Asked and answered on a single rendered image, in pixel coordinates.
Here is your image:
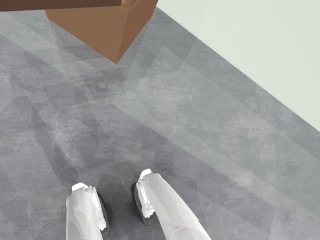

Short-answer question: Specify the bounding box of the robot right shin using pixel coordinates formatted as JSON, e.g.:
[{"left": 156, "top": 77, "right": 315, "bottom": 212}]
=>
[{"left": 138, "top": 169, "right": 159, "bottom": 218}]

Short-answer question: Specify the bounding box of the right robot foot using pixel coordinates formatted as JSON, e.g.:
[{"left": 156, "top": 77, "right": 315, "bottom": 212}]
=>
[{"left": 131, "top": 182, "right": 155, "bottom": 226}]

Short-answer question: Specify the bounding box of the cupboard door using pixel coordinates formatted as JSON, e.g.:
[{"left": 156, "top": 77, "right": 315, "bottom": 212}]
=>
[{"left": 0, "top": 0, "right": 122, "bottom": 12}]

